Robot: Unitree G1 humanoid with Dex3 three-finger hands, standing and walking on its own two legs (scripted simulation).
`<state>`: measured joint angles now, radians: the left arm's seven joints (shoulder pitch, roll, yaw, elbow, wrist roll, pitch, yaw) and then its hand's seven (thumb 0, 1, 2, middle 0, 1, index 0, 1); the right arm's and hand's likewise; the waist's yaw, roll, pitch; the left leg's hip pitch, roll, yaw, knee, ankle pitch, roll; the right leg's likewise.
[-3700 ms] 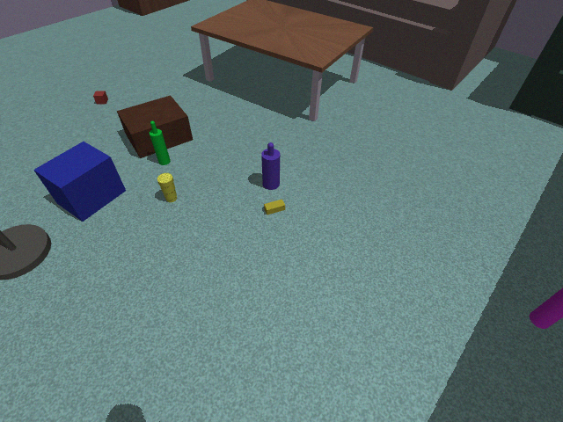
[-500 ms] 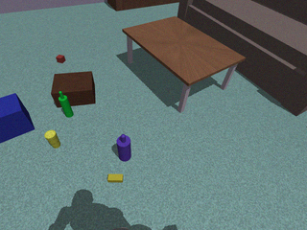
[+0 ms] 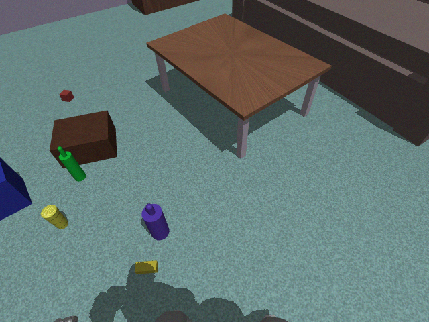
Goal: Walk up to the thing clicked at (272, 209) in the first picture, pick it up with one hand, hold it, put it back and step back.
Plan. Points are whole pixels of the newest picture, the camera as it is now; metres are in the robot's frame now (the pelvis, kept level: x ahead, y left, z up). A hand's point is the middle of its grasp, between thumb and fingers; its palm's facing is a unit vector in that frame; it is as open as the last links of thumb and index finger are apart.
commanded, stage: walk up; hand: left
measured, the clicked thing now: (146, 267) +0.45 +0.34 -0.73
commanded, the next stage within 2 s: stand in 1.52 s
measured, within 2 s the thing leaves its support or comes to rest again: neither
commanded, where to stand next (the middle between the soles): +0.10 +0.05 m, yaw +1 degrees
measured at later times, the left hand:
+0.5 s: hand out of the picture +0.10 +0.30 -0.14, palm faces -0.02 -0.92 -0.39, open 7.4 cm
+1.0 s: hand out of the picture +0.14 +0.29 -0.12, palm faces -0.03 -0.93 -0.37, open 7.4 cm
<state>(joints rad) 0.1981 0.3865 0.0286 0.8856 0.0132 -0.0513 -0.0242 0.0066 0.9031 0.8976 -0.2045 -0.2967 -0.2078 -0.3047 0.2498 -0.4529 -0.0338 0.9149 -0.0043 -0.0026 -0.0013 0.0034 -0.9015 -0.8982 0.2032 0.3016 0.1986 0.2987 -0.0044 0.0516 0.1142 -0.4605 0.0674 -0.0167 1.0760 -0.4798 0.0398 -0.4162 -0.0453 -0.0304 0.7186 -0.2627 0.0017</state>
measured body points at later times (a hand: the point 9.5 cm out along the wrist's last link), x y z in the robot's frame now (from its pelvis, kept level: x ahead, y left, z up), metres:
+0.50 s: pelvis +0.05 +0.03 +0.01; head +0.08 +0.03 +0.46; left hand +0.10 +0.35 -0.12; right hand +0.14 -0.28 -0.11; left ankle +0.06 +0.14 -0.71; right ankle +0.07 -0.11 -0.71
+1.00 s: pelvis +0.06 +0.03 +0.03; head +0.07 +0.03 +0.48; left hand +0.15 +0.34 -0.09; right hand +0.17 -0.28 -0.09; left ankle +0.06 +0.14 -0.71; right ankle +0.07 -0.11 -0.71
